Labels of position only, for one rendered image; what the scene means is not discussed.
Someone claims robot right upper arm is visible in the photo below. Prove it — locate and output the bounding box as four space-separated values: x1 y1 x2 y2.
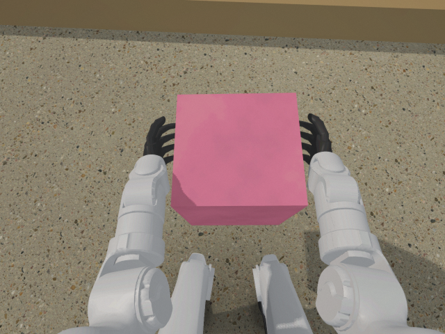
316 263 444 334

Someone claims right robot hand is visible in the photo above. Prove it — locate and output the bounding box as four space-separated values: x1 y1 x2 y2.
299 113 332 165

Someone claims robot left upper arm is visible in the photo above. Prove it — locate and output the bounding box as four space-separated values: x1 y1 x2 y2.
58 266 172 334

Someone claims robot thigh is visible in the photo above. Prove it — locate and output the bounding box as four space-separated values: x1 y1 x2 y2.
158 259 215 334
252 260 313 334

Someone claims left robot thigh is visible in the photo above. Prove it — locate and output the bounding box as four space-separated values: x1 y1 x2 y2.
158 259 215 334

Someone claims robot left forearm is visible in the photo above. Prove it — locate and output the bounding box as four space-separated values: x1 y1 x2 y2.
88 154 170 321

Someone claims carton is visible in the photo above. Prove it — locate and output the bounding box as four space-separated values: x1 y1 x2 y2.
171 93 308 225

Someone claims left robot hand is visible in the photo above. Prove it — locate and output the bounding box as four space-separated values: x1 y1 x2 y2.
143 116 176 164

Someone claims robot right forearm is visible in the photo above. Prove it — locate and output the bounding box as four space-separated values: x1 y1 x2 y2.
307 152 407 302

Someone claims right robot thigh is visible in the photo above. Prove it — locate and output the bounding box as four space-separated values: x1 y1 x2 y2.
252 260 313 334

